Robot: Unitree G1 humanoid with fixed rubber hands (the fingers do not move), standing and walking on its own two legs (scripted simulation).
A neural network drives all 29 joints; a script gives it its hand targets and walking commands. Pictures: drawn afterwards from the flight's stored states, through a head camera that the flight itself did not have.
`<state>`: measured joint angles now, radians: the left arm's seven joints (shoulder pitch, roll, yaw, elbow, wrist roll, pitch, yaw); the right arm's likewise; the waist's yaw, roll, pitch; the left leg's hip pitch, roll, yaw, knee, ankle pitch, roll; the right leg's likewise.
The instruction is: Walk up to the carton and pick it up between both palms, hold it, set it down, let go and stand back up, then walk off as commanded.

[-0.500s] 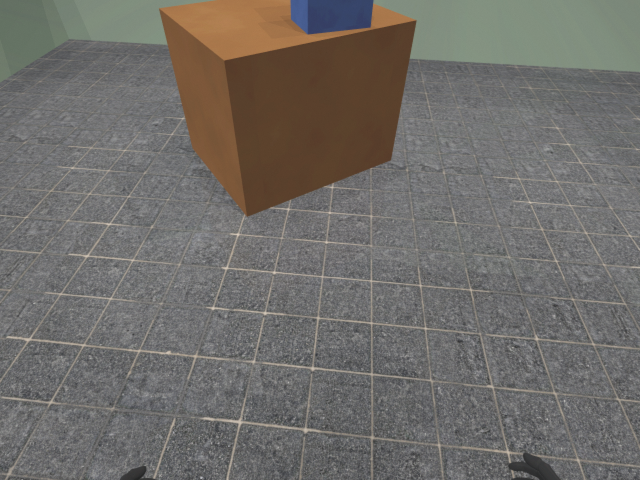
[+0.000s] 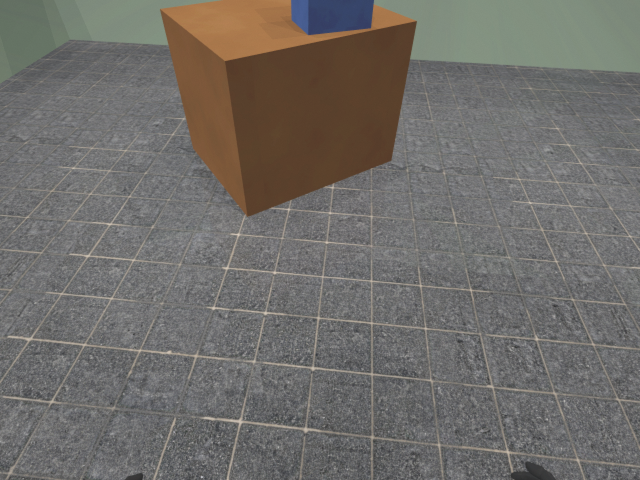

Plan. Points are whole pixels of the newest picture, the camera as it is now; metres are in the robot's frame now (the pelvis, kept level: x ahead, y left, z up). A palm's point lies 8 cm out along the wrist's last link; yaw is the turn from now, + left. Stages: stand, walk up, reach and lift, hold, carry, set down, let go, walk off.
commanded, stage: walk up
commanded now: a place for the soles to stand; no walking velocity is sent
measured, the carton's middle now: out of the picture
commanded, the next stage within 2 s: none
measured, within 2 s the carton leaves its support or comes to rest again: neither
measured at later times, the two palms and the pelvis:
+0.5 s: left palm (51, 446) +0.20 +0.38 -0.11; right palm (552, 470) +0.17 -0.26 -0.03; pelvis +0.11 +0.07 +0.01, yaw +5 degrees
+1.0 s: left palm (112, 310) +0.39 +0.35 -0.06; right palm (501, 307) +0.44 -0.30 -0.08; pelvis +0.33 +0.01 +0.01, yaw +10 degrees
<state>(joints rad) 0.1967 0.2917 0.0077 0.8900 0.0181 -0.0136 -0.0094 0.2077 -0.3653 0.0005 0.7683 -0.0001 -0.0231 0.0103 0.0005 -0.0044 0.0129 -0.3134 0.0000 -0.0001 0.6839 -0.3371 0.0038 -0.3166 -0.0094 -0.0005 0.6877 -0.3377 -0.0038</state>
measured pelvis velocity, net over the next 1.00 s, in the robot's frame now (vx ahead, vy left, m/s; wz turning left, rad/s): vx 0.33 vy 0.01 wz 0.18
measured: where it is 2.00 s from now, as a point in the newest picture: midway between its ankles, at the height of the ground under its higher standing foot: (313, 346)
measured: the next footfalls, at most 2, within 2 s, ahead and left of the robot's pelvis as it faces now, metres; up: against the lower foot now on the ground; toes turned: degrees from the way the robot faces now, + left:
left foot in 0.30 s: +0.13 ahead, +0.18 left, +0.00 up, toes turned +6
right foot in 0.78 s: +0.42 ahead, -0.08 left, +0.00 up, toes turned +3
